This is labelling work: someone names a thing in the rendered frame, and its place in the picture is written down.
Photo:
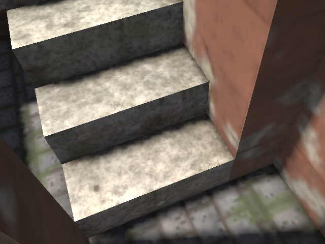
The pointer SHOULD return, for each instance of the stairs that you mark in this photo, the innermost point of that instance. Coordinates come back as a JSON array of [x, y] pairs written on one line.
[[122, 103]]

